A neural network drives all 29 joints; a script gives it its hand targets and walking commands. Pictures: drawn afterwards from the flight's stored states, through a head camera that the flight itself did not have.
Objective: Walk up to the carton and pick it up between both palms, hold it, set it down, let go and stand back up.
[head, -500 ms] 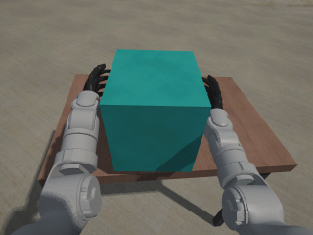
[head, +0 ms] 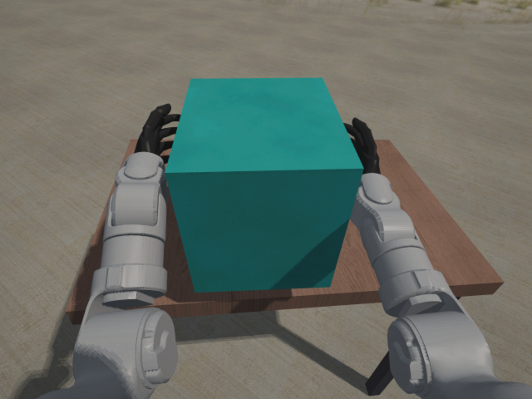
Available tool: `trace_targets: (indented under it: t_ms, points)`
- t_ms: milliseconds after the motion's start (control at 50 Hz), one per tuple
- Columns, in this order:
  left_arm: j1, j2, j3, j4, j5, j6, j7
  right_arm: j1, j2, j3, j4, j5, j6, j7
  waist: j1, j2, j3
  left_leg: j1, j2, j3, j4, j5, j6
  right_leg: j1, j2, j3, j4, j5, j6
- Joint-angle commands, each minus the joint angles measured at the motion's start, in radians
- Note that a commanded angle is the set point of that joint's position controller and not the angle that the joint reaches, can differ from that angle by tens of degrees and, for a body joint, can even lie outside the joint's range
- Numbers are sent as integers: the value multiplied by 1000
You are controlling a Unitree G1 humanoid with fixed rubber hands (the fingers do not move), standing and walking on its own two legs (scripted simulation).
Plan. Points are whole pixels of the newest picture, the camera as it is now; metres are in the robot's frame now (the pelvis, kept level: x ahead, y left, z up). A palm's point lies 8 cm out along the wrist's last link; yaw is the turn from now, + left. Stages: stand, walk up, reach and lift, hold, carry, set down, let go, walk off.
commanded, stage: reach and lift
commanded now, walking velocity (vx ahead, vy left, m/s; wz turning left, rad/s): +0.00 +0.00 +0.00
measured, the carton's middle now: (260, 182) +0.42 -0.02 +0.15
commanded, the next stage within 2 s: hold in 1.26 s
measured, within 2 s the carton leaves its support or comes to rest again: neither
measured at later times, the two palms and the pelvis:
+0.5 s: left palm (141, 148) +0.38 +0.15 +0.24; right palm (370, 152) +0.37 -0.17 +0.24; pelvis +0.00 +0.00 +0.00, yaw +1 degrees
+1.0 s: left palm (127, 130) +0.38 +0.16 +0.27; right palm (372, 118) +0.38 -0.16 +0.29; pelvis +0.00 -0.01 +0.00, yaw +1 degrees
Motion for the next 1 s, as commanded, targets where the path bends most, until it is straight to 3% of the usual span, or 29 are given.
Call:
trace_targets:
  t_ms: [0,20,40,80,100,120,160,180,240,280,300,340,380,460,480,500,520,560,580,620,660,700,720,820,840,880,940,960,980]
  points:
    - [-505,-564,-332,-100,-79,8,-143,-762,542,337,-262,73,14,88,-4,57,-315,55,-116,111,-15,272,-4,167,112,-80,13,188,-8]
    - [-543,-575,-354,-160,-97,12,-145,-754,556,334,-275,83,16,85,-23,68,-322,41,-111,105,-5,292,-12,155,119,-80,24,200,-10]
    - [-530,-572,-344,-143,-96,18,-148,-797,551,350,-304,93,16,86,2,80,-350,42,-112,105,1,301,-10,157,113,-83,32,203,-14]
    - [-584,-608,-412,-231,-127,19,-141,-766,554,354,-312,98,24,90,-38,97,-390,66,-111,93,13,333,-27,150,122,-85,27,189,-18]
    - [-563,-601,-423,-224,-135,30,-135,-811,549,369,-351,117,27,90,-29,102,-407,81,-110,86,21,358,-28,148,124,-84,34,204,-22]
    - [-545,-601,-423,-210,-137,42,-131,-788,529,354,-332,113,40,86,-42,103,-369,63,-109,88,18,342,-34,140,126,-88,24,184,-22]
    - [-550,-598,-414,-232,-143,58,-132,-814,543,389,-364,146,62,81,-26,82,-347,46,-109,84,16,338,-28,149,129,-85,35,186,-21]
    - [-550,-590,-404,-204,-138,68,-133,-777,548,372,-305,143,83,80,-39,76,-303,39,-107,81,3,305,-23,132,122,-83,26,170,-17]
    - [-611,-620,-478,-282,-184,74,-119,-847,557,396,-392,168,91,88,-47,108,-357,33,-110,72,4,281,-34,117,122,-81,25,132,-24]
    - [-598,-605,-433,-217,-163,92,-110,-866,542,382,-361,167,118,88,-30,94,-320,9,-109,68,-5,238,-25,92,124,-76,23,82,-26]
    - [-624,-632,-463,-252,-177,94,-109,-875,555,375,-371,170,120,90,-41,109,-348,4,-108,68,-7,231,-33,106,129,-78,28,71,-29]
    - [-588,-602,-426,-206,-166,113,-105,-872,546,377,-346,186,145,90,-36,94,-340,-3,-108,65,-5,230,-24,112,130,-70,27,101,-21]
    - [-620,-603,-432,-252,-183,109,-107,-911,575,403,-368,209,151,86,-17,94,-392,5,-111,69,4,264,-17,144,123,-63,39,150,-24]
    - [-620,-590,-425,-281,-194,124,-102,-913,584,458,-401,242,190,78,-18,61,-453,22,-120,62,19,304,-11,163,130,-56,50,235,-8]
    - [-638,-578,-430,-259,-195,134,-106,-910,577,432,-356,254,208,75,-30,84,-416,13,-119,63,17,277,-17,138,130,-54,44,197,-8]
    - [-655,-554,-384,-210,-173,145,-111,-927,560,425,-310,258,227,77,-9,70,-355,-20,-117,70,2,215,-6,108,125,-58,42,134,-11]
    - [-644,-549,-362,-172,-168,152,-119,-913,565,403,-287,239,236,74,-16,40,-312,-50,-115,66,-18,161,2,115,127,-57,24,97,-5]
    - [-700,-575,-386,-224,-190,146,-120,-965,589,414,-326,244,233,78,-2,64,-381,-61,-116,72,-13,169,-5,133,134,-56,39,107,-5]
    - [-715,-573,-408,-194,-198,150,-118,-951,592,390,-283,260,245,77,-25,86,-366,-60,-116,68,-8,176,-11,116,129,-52,42,109,-8]
    - [-723,-567,-388,-209,-210,155,-116,-990,582,412,-294,288,259,72,-12,86,-397,-43,-121,61,6,220,-9,110,135,-42,42,160,-6]
    - [-734,-497,-308,-109,-176,164,-131,-983,578,380,-228,282,293,67,-4,28,-299,-96,-122,66,-19,114,10,99,127,-48,30,85,5]
    - [-787,-556,-363,-194,-221,154,-125,-1030,617,397,-285,304,286,69,5,73,-403,-78,-119,63,-7,135,5,95,130,-36,40,83,-3]
    - [-792,-552,-362,-144,-216,154,-118,-1035,601,372,-266,298,288,70,-1,91,-408,-88,-119,62,-5,125,-4,90,129,-41,39,67,-8]
    - [-788,-530,-339,-118,-234,163,-115,-1028,581,359,-231,323,326,66,-14,66,-409,-81,-123,51,9,163,-3,86,133,-37,41,119,-1]
    - [-802,-538,-358,-189,-257,159,-116,-1018,594,379,-257,334,325,61,-17,80,-462,-75,-119,49,17,207,-11,118,136,-34,55,165,-4]
    - [-841,-527,-336,-108,-250,166,-117,-1046,571,354,-194,334,345,62,-21,83,-380,-89,-119,51,4,141,-14,63,136,-36,38,73,-5]
    - [-879,-559,-373,-153,-265,166,-110,-1039,571,342,-181,349,358,68,-27,112,-412,-99,-113,33,9,156,-22,58,135,-32,50,75,-14]
    - [-899,-535,-354,-141,-271,166,-106,-1079,573,346,-179,353,363,71,-10,109,-431,-97,-115,35,4,154,-20,51,138,-31,49,66,-15]
    - [-873,-553,-366,-117,-276,169,-105,-1052,564,330,-183,349,366,68,-33,111,-423,-111,-119,34,8,168,-21,63,140,-36,45,98,-10]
